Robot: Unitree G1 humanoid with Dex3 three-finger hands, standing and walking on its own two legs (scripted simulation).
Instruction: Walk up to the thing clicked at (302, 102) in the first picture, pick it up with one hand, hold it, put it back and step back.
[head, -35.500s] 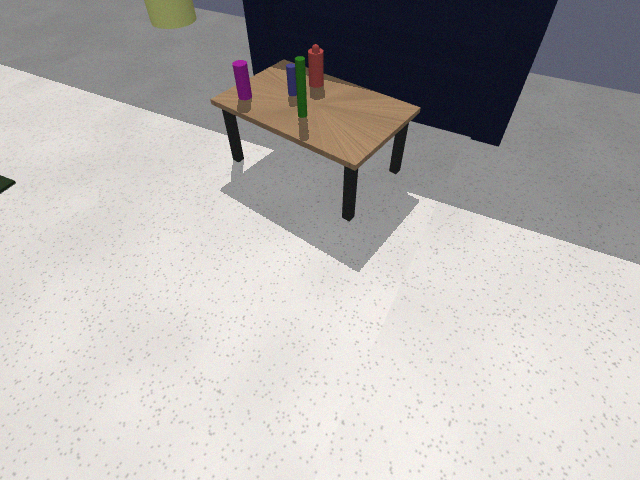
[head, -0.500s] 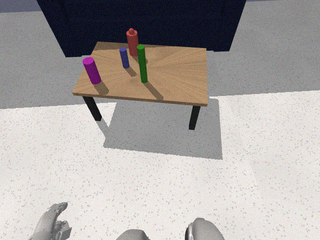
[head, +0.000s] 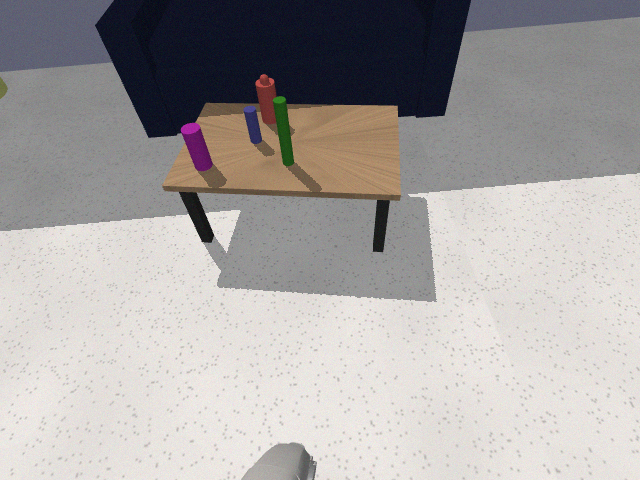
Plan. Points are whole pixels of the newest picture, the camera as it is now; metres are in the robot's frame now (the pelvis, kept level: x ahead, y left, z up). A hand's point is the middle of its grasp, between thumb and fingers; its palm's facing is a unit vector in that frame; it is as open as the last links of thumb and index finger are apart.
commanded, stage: step back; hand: left
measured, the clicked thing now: (284, 133) +1.13 +0.24 -0.29
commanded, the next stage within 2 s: stand in 0.98 s
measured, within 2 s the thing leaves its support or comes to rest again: neither
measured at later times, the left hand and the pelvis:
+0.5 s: hand out of the picture +0.05 +0.26 -0.14, palm faces +0.09 -0.92 -0.37, open 7.4 cm; pelvis +0.00 +0.00 +0.00, yaw +3 degrees
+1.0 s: hand (136, 478) +0.13 +0.29 -0.14, palm faces +0.07 -0.94 -0.35, open 7.4 cm; pelvis +0.04 +0.03 +0.01, yaw +3 degrees
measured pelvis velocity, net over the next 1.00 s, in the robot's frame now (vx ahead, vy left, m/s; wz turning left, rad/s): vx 0.04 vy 0.03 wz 0.05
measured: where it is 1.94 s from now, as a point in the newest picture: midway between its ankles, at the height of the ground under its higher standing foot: outside the picture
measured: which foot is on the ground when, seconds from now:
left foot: up 0.00-0.08, down 0.10-1.00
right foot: down 0.00-1.00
